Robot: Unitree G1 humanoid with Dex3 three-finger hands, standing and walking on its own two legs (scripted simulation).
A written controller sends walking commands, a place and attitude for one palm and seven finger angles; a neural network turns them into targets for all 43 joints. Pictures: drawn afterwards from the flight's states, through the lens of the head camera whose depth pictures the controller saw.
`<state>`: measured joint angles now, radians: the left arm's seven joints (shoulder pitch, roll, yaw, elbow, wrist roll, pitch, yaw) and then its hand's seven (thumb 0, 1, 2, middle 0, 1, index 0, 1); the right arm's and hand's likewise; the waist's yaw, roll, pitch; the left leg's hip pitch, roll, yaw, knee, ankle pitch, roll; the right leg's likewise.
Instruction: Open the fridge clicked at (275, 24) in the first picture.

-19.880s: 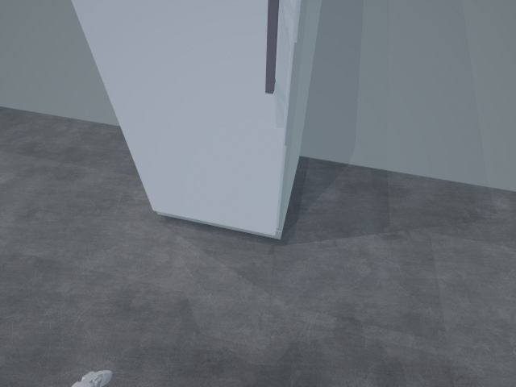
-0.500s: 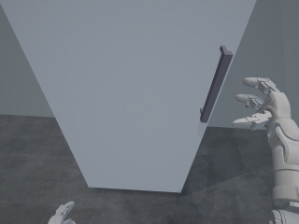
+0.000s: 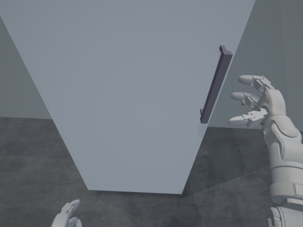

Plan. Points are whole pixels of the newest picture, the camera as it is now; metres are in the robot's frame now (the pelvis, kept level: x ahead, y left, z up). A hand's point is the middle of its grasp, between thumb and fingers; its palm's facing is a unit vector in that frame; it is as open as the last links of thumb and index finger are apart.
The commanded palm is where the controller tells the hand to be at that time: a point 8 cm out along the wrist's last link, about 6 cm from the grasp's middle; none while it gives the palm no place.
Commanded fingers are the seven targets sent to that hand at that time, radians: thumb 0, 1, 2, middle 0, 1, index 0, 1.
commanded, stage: feel for the door with the fingertips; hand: right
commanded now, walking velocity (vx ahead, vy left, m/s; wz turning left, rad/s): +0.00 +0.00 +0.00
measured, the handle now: (212, 88) +0.47 -0.13 +0.16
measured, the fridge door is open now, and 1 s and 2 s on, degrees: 0 0 0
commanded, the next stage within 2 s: slide the fingers in behind the handle in 1.04 s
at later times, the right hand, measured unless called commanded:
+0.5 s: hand (228, 104) +0.39 -0.16 +0.17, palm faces +0.03 +1.00 +0.01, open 14.0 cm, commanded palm +0.37 -0.22 +0.17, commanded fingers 0.00 0.50 -0.30 0.30 1.20 0.30 1.20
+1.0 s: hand (227, 97) +0.42 -0.16 +0.17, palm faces +0.03 +1.00 +0.01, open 13.9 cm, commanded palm +0.40 -0.22 +0.17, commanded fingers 0.00 0.50 -0.30 0.30 1.20 0.30 1.20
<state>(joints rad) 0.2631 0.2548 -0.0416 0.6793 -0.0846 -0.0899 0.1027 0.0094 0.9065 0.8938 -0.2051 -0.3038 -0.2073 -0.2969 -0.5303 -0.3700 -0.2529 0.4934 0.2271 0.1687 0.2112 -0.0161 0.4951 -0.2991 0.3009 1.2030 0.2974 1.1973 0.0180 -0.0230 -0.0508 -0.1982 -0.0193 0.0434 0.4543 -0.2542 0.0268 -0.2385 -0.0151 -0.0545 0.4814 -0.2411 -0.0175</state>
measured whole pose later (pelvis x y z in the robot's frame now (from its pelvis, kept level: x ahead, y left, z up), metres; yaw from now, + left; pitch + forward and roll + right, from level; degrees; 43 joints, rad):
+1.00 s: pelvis +0.00 +0.01 +0.00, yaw +0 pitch +1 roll +0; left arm 0.29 0.26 -0.02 0.71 -0.08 -0.08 0.09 0.01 0.91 0.89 -0.20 -0.30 -0.21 -0.30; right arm -0.62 -0.34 -0.24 0.59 0.19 0.13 0.14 -0.02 0.49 -0.30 0.30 1.20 0.31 1.21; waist 0.04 -0.02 -0.04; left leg -0.23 -0.03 0.05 0.47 -0.26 0.04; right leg -0.27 -0.03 -0.05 0.49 -0.25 0.00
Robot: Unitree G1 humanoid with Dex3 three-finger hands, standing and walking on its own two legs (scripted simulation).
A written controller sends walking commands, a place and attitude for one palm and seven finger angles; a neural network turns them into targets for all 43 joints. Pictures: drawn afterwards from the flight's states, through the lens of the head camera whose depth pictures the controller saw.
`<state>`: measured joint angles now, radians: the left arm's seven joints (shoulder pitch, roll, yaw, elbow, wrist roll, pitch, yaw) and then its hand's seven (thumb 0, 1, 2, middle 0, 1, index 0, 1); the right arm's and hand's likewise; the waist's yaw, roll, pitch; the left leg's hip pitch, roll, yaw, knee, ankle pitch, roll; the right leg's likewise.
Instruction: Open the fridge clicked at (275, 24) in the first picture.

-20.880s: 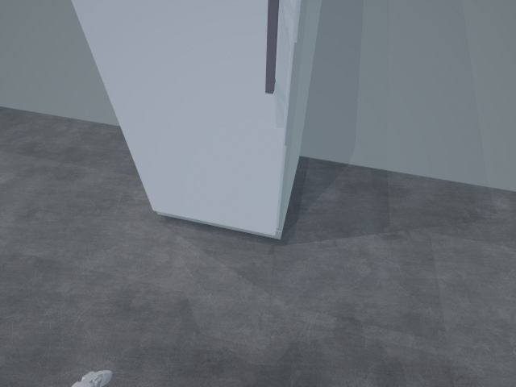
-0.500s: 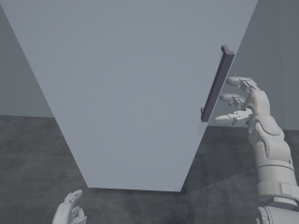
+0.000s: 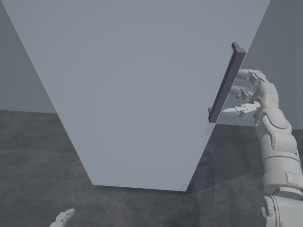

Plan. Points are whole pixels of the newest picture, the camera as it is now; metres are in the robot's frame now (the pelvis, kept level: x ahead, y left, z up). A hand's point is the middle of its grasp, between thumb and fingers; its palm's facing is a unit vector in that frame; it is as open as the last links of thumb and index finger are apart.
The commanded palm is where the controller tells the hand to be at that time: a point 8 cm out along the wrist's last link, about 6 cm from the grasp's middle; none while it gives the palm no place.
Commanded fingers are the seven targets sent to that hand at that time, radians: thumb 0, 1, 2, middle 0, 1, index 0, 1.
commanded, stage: feel for the door with the fingertips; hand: right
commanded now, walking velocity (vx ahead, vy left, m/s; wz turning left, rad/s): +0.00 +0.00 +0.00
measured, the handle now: (222, 87) +0.46 -0.15 +0.16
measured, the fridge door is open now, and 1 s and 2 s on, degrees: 0 0 0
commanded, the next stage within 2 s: slide the fingers in behind the handle in 0.04 s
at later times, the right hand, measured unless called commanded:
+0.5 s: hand (238, 97) +0.41 -0.17 +0.17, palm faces +0.02 +1.00 +0.01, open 13.9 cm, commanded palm +0.39 -0.22 +0.17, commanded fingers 0.00 0.50 -0.30 0.30 1.20 0.30 1.20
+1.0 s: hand (224, 96) +0.41 -0.14 +0.17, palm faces +0.01 +1.00 +0.01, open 13.9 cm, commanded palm +0.39 -0.19 +0.17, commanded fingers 0.00 0.50 -0.30 0.30 1.20 0.30 1.20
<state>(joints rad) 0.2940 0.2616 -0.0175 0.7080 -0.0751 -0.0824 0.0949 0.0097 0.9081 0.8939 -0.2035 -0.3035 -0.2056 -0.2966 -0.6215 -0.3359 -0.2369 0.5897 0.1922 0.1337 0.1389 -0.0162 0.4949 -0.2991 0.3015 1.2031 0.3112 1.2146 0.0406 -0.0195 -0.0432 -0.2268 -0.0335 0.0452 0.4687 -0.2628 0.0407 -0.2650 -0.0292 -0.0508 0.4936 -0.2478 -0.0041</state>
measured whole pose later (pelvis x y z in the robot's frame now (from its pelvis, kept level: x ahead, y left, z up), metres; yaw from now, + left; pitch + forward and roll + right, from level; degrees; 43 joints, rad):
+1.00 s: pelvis +0.00 +0.00 +0.00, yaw +0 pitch +0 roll +0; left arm 0.24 0.23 -0.04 0.70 -0.06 -0.06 0.08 0.01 0.91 0.89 -0.20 -0.30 -0.21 -0.30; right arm -0.62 -0.24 -0.17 0.54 0.18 0.19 0.06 -0.02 0.50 -0.30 0.30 1.20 0.32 1.21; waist 0.03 -0.03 -0.05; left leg -0.20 -0.03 0.04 0.45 -0.26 0.04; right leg -0.24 -0.02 -0.05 0.47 -0.24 -0.01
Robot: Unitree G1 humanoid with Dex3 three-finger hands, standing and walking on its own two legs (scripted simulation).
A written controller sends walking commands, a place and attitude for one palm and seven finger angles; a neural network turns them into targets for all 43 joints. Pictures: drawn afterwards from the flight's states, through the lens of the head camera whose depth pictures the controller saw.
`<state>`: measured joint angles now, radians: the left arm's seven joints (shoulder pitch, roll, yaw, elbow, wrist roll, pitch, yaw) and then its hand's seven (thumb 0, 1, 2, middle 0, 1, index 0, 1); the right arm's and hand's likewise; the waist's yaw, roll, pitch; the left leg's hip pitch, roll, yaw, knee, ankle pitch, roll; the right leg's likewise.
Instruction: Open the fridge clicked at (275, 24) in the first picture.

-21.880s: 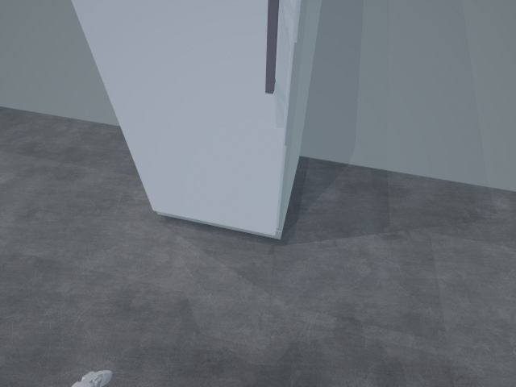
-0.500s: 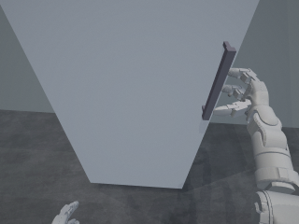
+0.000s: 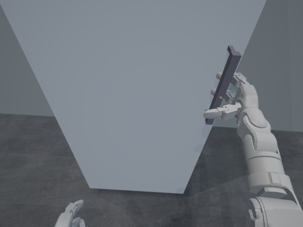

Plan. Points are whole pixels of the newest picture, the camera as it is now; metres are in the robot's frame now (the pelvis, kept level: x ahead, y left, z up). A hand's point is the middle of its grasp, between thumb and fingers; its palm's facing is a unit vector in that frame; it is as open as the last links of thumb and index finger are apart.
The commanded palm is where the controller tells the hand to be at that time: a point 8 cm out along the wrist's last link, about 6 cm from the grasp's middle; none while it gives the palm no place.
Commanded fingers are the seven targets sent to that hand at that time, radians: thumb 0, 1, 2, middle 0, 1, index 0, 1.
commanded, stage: slide the fingers in behind the handle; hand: right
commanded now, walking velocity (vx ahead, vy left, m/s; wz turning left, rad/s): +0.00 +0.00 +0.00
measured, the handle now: (218, 89) +0.46 -0.14 +0.16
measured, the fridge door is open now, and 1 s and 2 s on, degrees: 0 0 0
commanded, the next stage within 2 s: grip the handle and tug to test in 0.96 s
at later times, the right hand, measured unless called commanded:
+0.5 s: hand (217, 99) +0.41 -0.13 +0.17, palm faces +0.00 +1.00 +0.02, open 14.0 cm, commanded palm +0.39 -0.18 +0.17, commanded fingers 0.00 0.50 -0.30 0.30 1.20 0.30 1.20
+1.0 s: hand (217, 99) +0.41 -0.13 +0.17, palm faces +0.01 +1.00 +0.02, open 14.0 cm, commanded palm +0.39 -0.18 +0.17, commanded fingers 0.00 0.50 -0.30 0.30 1.20 0.30 1.20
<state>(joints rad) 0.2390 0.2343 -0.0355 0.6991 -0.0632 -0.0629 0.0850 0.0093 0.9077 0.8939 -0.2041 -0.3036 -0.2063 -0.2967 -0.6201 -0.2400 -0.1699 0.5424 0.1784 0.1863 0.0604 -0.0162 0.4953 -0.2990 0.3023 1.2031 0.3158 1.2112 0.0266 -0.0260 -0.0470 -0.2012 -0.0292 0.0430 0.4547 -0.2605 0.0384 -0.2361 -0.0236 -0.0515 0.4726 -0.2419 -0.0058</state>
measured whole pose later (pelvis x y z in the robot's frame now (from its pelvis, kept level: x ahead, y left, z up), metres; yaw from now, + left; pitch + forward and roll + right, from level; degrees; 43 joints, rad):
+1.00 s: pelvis -0.01 +0.00 +0.00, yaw +0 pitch +0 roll +0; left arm 0.24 0.23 -0.03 0.71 -0.06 -0.06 0.08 0.01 0.91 0.89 -0.20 -0.30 -0.21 -0.30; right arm -0.64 -0.22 -0.15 0.56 0.17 0.18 0.03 -0.02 0.50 -0.30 0.30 1.20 0.30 1.20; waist 0.03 -0.02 -0.04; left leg -0.20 -0.03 0.04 0.45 -0.25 0.04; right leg -0.24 -0.02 -0.05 0.48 -0.24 -0.01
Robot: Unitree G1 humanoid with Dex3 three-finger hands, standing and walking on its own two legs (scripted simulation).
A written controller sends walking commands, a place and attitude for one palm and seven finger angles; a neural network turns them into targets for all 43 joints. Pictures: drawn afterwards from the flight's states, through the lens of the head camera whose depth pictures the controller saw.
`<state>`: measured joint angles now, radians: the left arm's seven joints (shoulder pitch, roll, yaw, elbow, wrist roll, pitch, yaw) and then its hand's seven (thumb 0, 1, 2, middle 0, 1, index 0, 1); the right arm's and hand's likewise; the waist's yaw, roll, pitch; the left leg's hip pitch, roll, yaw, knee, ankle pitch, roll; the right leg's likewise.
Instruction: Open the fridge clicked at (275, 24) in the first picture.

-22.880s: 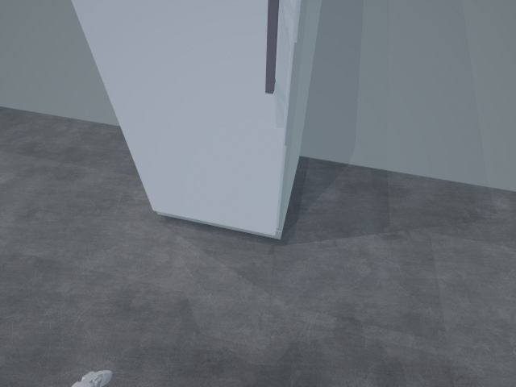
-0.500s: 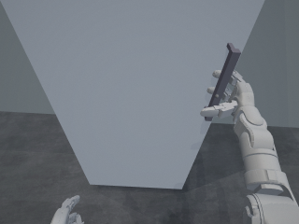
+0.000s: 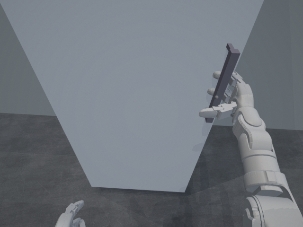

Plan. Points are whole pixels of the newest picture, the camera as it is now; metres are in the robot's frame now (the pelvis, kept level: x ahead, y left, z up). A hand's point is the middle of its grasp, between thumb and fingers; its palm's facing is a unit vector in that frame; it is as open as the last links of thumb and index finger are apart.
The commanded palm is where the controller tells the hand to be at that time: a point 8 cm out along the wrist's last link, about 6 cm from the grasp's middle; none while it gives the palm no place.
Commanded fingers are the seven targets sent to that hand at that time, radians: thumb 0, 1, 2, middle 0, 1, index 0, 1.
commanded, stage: grip the handle and tug to test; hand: right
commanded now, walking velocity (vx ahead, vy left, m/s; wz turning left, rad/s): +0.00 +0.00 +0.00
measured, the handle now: (218, 87) +0.47 -0.14 +0.16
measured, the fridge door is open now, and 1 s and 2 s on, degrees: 0 0 5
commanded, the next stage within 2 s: pull the door a little, standing still in 1.48 s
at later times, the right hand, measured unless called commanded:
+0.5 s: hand (219, 98) +0.42 -0.14 +0.17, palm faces +0.02 +1.00 +0.02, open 9.5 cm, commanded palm +0.39 -0.19 +0.17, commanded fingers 0.00 -0.57 -0.76 0.41 1.35 0.41 1.35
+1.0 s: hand (217, 97) +0.41 -0.13 +0.17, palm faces +0.01 +1.00 +0.02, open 6.2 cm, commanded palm +0.38 -0.18 +0.17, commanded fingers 0.00 -0.90 -0.90 0.45 1.40 0.45 1.40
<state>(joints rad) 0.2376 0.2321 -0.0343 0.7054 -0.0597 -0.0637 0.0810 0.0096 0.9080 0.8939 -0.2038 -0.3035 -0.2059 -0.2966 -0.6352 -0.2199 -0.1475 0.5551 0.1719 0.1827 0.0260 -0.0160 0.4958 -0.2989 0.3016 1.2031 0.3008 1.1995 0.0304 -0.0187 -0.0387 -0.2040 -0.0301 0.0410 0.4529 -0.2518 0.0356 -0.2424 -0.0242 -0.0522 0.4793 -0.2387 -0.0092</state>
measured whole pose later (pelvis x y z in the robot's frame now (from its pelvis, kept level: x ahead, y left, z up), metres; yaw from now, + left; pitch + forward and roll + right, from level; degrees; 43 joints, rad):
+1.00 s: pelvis +0.00 +0.00 +0.00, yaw +0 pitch +0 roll +0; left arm 0.23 0.23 -0.04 0.69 -0.06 -0.05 0.08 0.01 0.91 0.89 -0.20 -0.30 -0.21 -0.30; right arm -0.60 -0.23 -0.16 0.52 0.18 0.18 0.04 0.00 -0.62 -0.79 0.34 1.36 0.37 1.37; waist 0.03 -0.02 -0.05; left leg -0.20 -0.04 0.04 0.45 -0.25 0.04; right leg -0.23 -0.03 -0.05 0.47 -0.24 0.00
